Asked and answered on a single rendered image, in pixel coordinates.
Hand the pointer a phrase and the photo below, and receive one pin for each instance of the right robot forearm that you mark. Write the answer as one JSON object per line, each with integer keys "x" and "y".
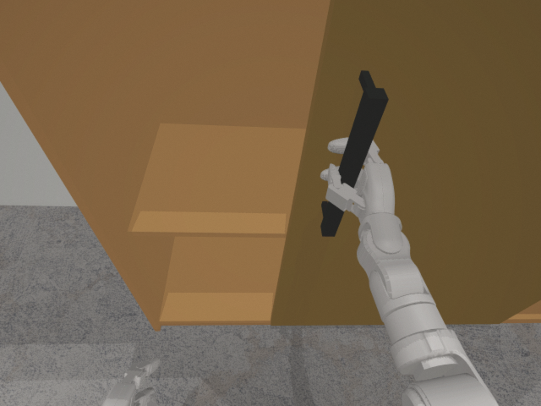
{"x": 421, "y": 343}

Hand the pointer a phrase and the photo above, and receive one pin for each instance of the handle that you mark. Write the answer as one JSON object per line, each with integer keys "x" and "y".
{"x": 366, "y": 122}

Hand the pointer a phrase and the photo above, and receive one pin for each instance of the right robot upper arm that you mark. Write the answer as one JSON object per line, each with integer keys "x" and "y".
{"x": 457, "y": 390}

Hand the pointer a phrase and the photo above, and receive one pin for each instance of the robot right hand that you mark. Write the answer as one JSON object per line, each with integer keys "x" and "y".
{"x": 374, "y": 184}

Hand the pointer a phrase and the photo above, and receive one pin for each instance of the robot left hand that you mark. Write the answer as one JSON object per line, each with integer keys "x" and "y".
{"x": 123, "y": 392}

